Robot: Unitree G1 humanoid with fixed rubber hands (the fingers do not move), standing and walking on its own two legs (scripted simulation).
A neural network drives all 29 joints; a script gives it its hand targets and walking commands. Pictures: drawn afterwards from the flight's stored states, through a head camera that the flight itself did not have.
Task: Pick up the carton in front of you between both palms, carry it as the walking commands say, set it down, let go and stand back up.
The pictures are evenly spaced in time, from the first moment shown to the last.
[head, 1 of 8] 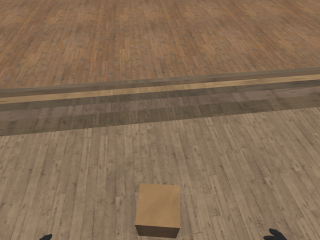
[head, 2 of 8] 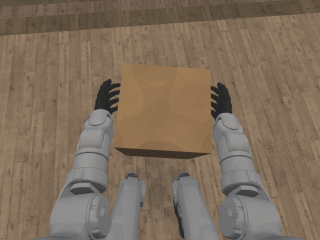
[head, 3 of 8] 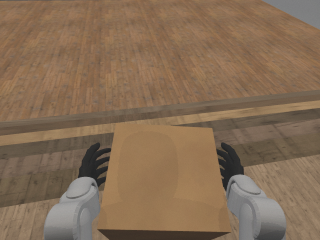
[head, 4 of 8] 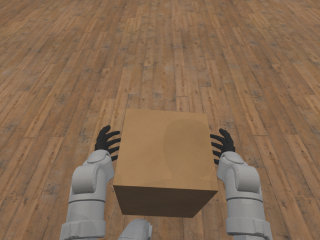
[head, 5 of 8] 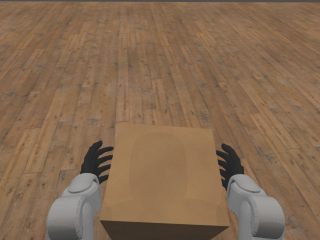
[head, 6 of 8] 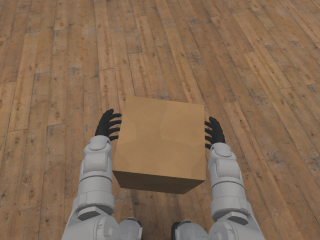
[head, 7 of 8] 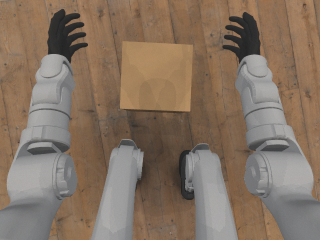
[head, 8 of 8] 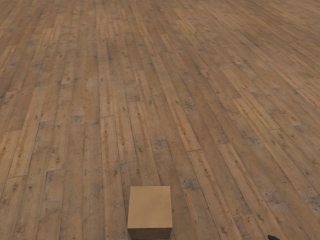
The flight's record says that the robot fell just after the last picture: no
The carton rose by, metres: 0.69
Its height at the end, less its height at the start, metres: -1.16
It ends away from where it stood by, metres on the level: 5.18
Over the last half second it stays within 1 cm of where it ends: yes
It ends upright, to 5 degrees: yes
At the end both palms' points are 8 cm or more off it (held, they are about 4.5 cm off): yes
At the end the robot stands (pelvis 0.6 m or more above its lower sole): yes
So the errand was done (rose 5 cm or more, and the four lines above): yes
